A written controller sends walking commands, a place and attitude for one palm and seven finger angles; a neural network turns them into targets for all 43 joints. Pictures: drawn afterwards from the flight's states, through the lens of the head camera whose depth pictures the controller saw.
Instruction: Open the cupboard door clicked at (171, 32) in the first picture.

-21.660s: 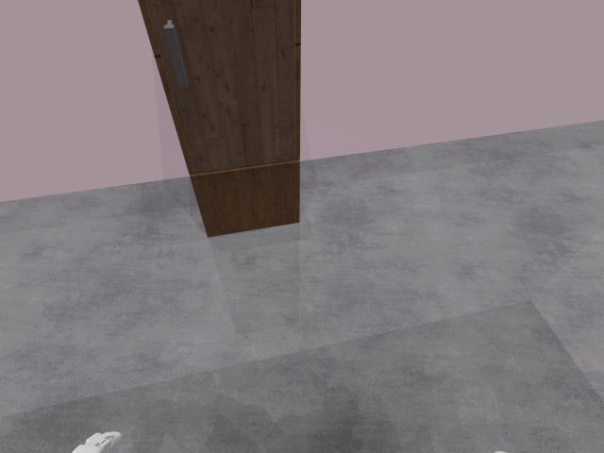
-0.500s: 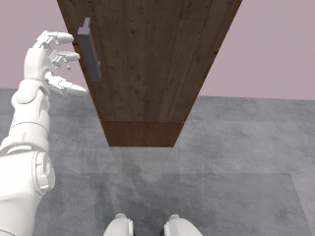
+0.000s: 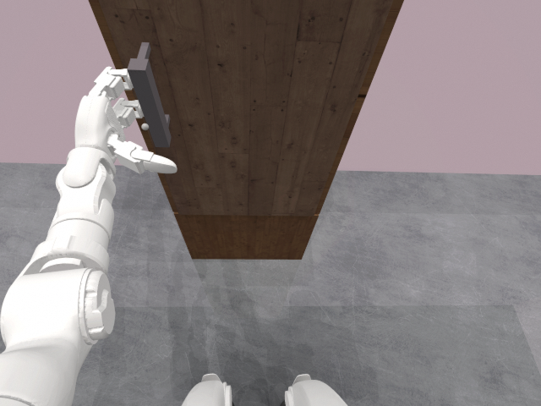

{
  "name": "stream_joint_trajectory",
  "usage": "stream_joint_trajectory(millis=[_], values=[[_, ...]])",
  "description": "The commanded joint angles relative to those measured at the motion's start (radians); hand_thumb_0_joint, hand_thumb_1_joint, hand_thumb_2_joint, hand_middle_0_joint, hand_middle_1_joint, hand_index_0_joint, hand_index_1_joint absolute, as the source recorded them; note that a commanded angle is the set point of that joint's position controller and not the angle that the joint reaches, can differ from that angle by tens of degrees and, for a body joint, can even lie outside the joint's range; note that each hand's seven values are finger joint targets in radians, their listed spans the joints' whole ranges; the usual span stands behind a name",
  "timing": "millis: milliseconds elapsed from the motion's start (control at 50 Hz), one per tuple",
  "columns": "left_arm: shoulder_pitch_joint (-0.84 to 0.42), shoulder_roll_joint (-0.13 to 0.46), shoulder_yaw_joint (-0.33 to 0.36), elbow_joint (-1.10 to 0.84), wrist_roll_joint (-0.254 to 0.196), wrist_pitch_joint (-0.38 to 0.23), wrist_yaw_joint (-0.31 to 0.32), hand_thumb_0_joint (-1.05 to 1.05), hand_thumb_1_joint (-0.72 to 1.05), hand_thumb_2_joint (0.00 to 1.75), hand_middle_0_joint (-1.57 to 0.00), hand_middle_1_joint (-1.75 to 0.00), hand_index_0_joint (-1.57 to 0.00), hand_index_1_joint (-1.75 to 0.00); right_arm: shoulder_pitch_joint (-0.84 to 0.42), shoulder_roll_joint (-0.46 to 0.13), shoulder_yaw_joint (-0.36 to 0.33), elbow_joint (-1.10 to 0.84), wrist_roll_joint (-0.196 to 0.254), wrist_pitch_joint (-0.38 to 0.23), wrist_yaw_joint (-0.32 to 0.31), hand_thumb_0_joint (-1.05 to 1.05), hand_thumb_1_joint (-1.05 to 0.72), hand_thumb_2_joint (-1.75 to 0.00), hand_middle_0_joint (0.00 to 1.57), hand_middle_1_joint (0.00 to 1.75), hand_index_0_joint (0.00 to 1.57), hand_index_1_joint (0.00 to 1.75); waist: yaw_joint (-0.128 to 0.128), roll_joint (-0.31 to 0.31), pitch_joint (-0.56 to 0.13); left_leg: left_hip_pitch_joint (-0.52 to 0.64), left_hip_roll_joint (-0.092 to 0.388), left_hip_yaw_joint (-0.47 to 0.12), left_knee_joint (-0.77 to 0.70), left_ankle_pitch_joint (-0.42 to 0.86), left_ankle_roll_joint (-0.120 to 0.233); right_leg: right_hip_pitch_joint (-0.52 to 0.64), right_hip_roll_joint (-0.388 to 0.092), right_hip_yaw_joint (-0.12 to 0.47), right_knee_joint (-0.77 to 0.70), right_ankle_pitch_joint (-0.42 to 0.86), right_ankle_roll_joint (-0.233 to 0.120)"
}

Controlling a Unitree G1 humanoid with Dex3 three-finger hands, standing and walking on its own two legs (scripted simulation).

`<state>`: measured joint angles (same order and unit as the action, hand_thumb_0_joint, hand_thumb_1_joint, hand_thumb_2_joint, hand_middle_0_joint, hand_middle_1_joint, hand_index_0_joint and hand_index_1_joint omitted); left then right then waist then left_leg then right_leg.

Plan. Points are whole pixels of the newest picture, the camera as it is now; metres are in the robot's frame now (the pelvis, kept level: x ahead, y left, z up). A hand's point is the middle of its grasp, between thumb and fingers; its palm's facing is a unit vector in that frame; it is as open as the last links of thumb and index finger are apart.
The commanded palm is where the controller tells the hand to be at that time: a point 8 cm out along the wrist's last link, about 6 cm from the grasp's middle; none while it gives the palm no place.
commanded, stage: slide the fingers in behind the handle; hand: left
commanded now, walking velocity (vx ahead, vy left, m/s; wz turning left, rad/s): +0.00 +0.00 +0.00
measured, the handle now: (154, 98) +0.56 +0.15 +0.10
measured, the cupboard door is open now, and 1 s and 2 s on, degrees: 0 0 6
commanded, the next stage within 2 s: close the thumb around the handle in 0.78 s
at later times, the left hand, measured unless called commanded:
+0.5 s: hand (164, 125) +0.50 +0.13 +0.10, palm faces -0.04 -1.00 -0.03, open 14.1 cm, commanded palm +0.48 +0.17 +0.09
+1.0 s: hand (162, 125) +0.50 +0.13 +0.10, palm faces -0.05 -1.00 -0.01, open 13.7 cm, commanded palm +0.48 +0.18 +0.09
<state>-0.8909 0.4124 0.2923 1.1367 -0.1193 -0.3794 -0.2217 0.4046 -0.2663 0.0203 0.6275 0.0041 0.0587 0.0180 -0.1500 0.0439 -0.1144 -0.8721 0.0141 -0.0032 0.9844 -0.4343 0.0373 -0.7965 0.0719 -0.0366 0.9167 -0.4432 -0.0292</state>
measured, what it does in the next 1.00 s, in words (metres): stands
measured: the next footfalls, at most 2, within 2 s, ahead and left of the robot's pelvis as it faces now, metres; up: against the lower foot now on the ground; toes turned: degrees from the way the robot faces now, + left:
none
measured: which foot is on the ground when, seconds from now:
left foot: down 0.00-1.00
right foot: down 0.00-1.00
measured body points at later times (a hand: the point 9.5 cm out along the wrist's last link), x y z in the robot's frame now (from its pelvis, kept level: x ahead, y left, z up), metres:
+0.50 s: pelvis +0.00 -0.01 +0.00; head +0.10 +0.00 +0.44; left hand +0.50 +0.18 +0.10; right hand +0.00 -0.27 -0.12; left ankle +0.02 +0.09 -0.68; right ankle -0.01 -0.11 -0.68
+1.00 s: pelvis +0.00 -0.01 +0.00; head +0.10 +0.00 +0.44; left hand +0.50 +0.18 +0.10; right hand +0.01 -0.27 -0.12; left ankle +0.02 +0.09 -0.68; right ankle -0.01 -0.11 -0.68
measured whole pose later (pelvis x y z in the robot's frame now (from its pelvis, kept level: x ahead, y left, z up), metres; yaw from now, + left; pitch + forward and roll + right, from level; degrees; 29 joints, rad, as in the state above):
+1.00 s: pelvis +0.00 -0.01 +0.00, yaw +0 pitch +19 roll -2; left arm -0.91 0.38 0.29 1.16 -0.10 -0.39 -0.17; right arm 0.40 -0.27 0.02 0.63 0.00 0.05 0.02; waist -0.16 0.04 -0.12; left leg -0.87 0.01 0.00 0.98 -0.43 0.03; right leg -0.81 0.07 -0.03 0.93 -0.45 -0.04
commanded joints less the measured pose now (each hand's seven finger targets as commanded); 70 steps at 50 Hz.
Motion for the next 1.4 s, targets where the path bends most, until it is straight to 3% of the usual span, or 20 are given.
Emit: stream_joint_trajectory(millis=[0, 120, 180, 240, 400, 460, 560, 580, 700, 740, 840, 860, 880, 920, 980, 1020, 1060, 1160, 1240, 1380], values=[[-0.463, 0.192, 0.022, -0.205, -0.002, -0.071, 0.027, 0.0, -0.5, 0.3, -0.3, -1.2, -0.3, -1.2, 0.138, -0.17, -0.061, -0.055, 0.002, -0.02, -0.009, 0.0, -0.9, -0.9, 0.2, 0.3, 0.2, 0.3, -0.018, 0.05, -0.433, 0.394, -0.009, -0.049, -0.086, 0.367, -0.005, 0.094, 0.0, 0.018, -0.103, 0.353, 0.007], [-0.478, 0.213, 0.041, -0.193, 0.001, -0.072, 0.048, 0.0, -0.5, 0.3, -0.3, -1.2, -0.3, -1.2, 0.137, -0.171, -0.058, -0.06, 0.001, -0.023, -0.01, 0.0, -0.9, -0.9, 0.2, 0.3, 0.2, 0.3, -0.025, 0.011, -0.422, 0.342, -0.016, -0.039, -0.087, 0.325, 0.004, 0.137, -0.004, 0.031, -0.109, 0.356, 0.01], [-0.516, 0.177, 0.002, -0.18, 0.012, -0.073, 0.052, 0.0, -0.5, 0.3, -0.3, -1.2, -0.3, -1.2, 0.133, -0.168, -0.057, -0.058, 0.003, -0.026, -0.01, 0.0, -0.9, -0.9, 0.2, 0.3, 0.2, 0.3, -0.037, 0.034, -0.392, 0.34, -0.015, -0.042, -0.089, 0.295, 0.001, 0.093, -0.005, 0.031, -0.113, 0.323, 0.012], [-0.513, 0.156, -0.004, -0.214, 0.007, -0.091, 0.057, 0.0, -0.5, 0.3, -0.3, -1.2, -0.3, -1.2, 0.131, -0.165, -0.061, -0.058, 0.002, -0.033, -0.008, 0.0, -0.9, -0.9, 0.2, 0.3, 0.2, 0.3, -0.026, 0.071, -0.473, 0.388, -0.016, -0.042, -0.08, 0.34, -0.002, 0.104, -0.005, 0.032, -0.098, 0.356, 0.008], [-0.514, 0.125, -0.034, -0.165, 0.022, -0.07, 0.072, 0.0, -0.5, 0.3, -0.3, -1.2, -0.3, -1.2, 0.139, -0.166, -0.062, -0.045, -0.002, -0.034, -0.003, 0.0, -0.9, -0.9, 0.2, 0.3, 0.2, 0.3, -0.046, 0.025, -0.401, 0.332, -0.018, -0.038, -0.084, 0.282, 0.004, 0.092, -0.006, 0.033, -0.115, 0.326, 0.013], [-0.493, 0.187, 0.019, -0.168, 0.014, -0.074, 0.069, 0.0, -0.5, 0.3, -0.3, -1.2, -0.3, -1.2, 0.143, -0.171, -0.062, -0.048, 0.0, -0.033, -0.008, 0.0, -0.9, -0.9, 0.2, 0.3, 0.2, 0.3, -0.028, 0.015, -0.446, 0.325, -0.022, -0.031, -0.08, 0.312, 0.006, 0.146, -0.008, 0.044, -0.11, 0.375, 0.012], [-0.499, 0.183, 0.021, -0.189, 0.005, -0.081, 0.057, 0.0, -0.5, 0.3, -0.3, -1.2, -0.3, -1.2, 0.143, -0.167, -0.062, -0.048, 0.0, -0.034, -0.009, 0.0, -0.9, -0.9, 0.2, 0.3, 0.2, 0.3, -0.021, 0.046, -0.45, 0.347, -0.02, -0.034, -0.079, 0.344, 0.002, 0.142, -0.007, 0.04, -0.104, 0.397, 0.009], [-0.507, 0.147, -0.008, -0.197, 0.003, -0.081, 0.056, 0.0, -0.5, 0.3, -0.3, -1.2, -0.3, -1.2, 0.142, -0.163, -0.061, -0.05, 0.001, -0.035, -0.007, 0.0, -0.9, -0.9, 0.2, 0.3, 0.2, 0.3, -0.033, 0.034, -0.448, 0.351, -0.021, -0.032, -0.083, 0.335, 0.003, 0.137, -0.005, 0.039, -0.11, 0.39, 0.013], [-0.504, 0.19, 0.02, -0.178, 0.012, -0.078, 0.06, 0.0, -0.5, 0.3, -0.3, -1.2, -0.3, -1.2, 0.145, -0.17, -0.062, -0.046, 0.001, -0.032, -0.01, 0.0, -0.9, -0.9, 0.2, 0.3, 0.2, 0.3, -0.031, 0.012, -0.421, 0.319, -0.021, -0.032, -0.085, 0.314, 0.005, 0.146, -0.007, 0.042, -0.112, 0.378, 0.013], [-0.501, 0.197, 0.033, -0.192, 0.01, -0.083, 0.06, 0.0, -0.5, 0.3, -0.3, -1.2, -0.3, -1.2, 0.142, -0.168, -0.062, -0.05, 0.002, -0.033, -0.009, 0.0, -0.9, -0.9, 0.2, 0.3, 0.2, 0.3, -0.02, 0.043, -0.459, 0.339, -0.022, -0.03, -0.08, 0.341, 0.003, 0.151, -0.008, 0.043, -0.104, 0.398, 0.012], [-0.498, 0.169, 0.017, -0.205, 0.007, -0.09, 0.059, 0.0, -0.5, 0.3, -0.3, -1.2, -0.3, -1.2, 0.142, -0.167, -0.065, -0.052, 0.001, -0.033, -0.008, 0.0, -0.9, -0.9, 0.2, 0.3, 0.2, 0.3, -0.023, 0.041, -0.48, 0.375, -0.019, -0.036, -0.077, 0.374, 0.001, 0.137, -0.005, 0.036, -0.098, 0.413, 0.011], [-0.477, 0.163, 0.009, -0.174, 0.007, -0.081, 0.057, 0.0, -0.5, 0.3, -0.3, -1.2, -0.3, -1.2, 0.139, -0.166, -0.063, -0.049, 0.0, -0.031, -0.008, 0.0, -0.9, -0.9, 0.2, 0.3, 0.2, 0.3, -0.025, 0.049, -0.446, 0.365, -0.018, -0.035, -0.076, 0.361, 0.0, 0.121, -0.005, 0.032, -0.102, 0.396, 0.01], [-0.516, 0.159, 0.001, -0.192, 0.005, -0.08, 0.057, 0.0, -0.44, 0.32, -0.3, -1.21, -0.3, -1.21, 0.143, -0.168, -0.062, -0.048, 0.0, -0.031, -0.008, 0.0, -0.9, -0.9, 0.2, 0.3, 0.2, 0.3, -0.039, 0.031, -0.44, 0.355, -0.018, -0.035, -0.078, 0.349, 0.003, 0.121, -0.005, 0.035, -0.107, 0.392, 0.014], [-0.494, 0.192, 0.033, -0.194, 0.001, -0.08, 0.059, 0.0, -0.33, 0.37, -0.31, -1.22, -0.31, -1.22, 0.147, -0.171, -0.062, -0.053, -0.002, -0.03, -0.009, 0.0, -0.9, -0.9, 0.2, 0.3, 0.2, 0.3, -0.02, 0.036, -0.453, 0.351, -0.023, -0.037, -0.082, 0.359, 0.003, 0.151, -0.005, 0.035, -0.101, 0.401, 0.008], [-0.486, 0.158, 0.008, -0.201, 0.005, -0.081, 0.056, 0.0, -0.16, 0.44, -0.32, -1.24, -0.32, -1.24, 0.139, -0.165, -0.062, -0.055, 0.001, -0.028, -0.007, 0.0, -0.9, -0.9, 0.2, 0.3, 0.2, 0.3, -0.024, 0.055, -0.454, 0.377, -0.019, -0.034, -0.08, 0.379, 0.0, 0.126, -0.003, 0.031, -0.103, 0.411, 0.011], [-0.486, 0.156, 0.007, -0.188, -0.001, -0.079, 0.054, 0.0, -0.05, 0.49, -0.33, -1.25, -0.33, -1.25, 0.143, -0.166, -0.062, -0.053, 0.0, -0.027, -0.009, 0.0, -0.9, -0.9, 0.2, 0.3, 0.2, 0.3, -0.03, 0.013, -0.437, 0.358, -0.02, -0.039, -0.079, 0.37, 0.003, 0.137, -0.002, 0.029, -0.103, 0.406, 0.009], [-0.487, 0.157, 0.002, -0.191, 0.007, -0.078, 0.055, 0.0, 0.06, 0.54, -0.34, -1.26, -0.34, -1.26, 0.138, -0.166, -0.063, -0.051, 0.0, -0.025, -0.008, 0.0, -0.9, -0.9, 0.2, 0.3, 0.2, 0.3, -0.025, 0.059, -0.439, 0.382, -0.017, -0.04, -0.08, 0.381, -0.002, 0.11, -0.003, 0.028, -0.1, 0.401, 0.008], [-0.509, 0.13, -0.015, -0.18, 0.005, -0.079, 0.064, 0.0, 0.34, 0.66, -0.36, -1.29, -0.36, -1.29, 0.138, -0.167, -0.064, -0.041, -0.002, -0.027, -0.006, 0.0, -0.9, -0.9, 0.2, 0.3, 0.2, 0.3, -0.038, 0.044, -0.427, 0.398, -0.012, -0.051, -0.078, 0.378, -0.005, 0.073, -0.001, 0.019, -0.099, 0.372, 0.008], [-0.517, 0.136, -0.002, -0.205, 0.012, -0.092, 0.08, 0.0, 0.56, 0.76, -0.38, -1.31, -0.38, -1.31, 0.139, -0.168, -0.066, -0.041, -0.005, -0.031, -0.002, 0.0, -0.9, -0.9, 0.2, 0.3, 0.2, 0.3, -0.023, 0.076, -0.466, 0.433, -0.01, -0.058, -0.078, 0.399, -0.011, 0.06, -0.001, 0.014, -0.089, 0.363, 0.004], [-0.537, 0.144, -0.009, -0.164, 0.025, -0.081, 0.089, 0.0, 0.9, 0.9, -0.4, -1.35, -0.4, -1.35, 0.144, -0.173, -0.064, -0.039, -0.007, -0.026, -0.004, 0.0, -0.9, -0.9, 0.2, 0.3, 0.2, 0.3, -0.047, 0.027, -0.42, 0.376, -0.012, -0.056, -0.079, 0.343, -0.004, 0.059, -0.003, 0.018, -0.098, 0.335, 0.009]])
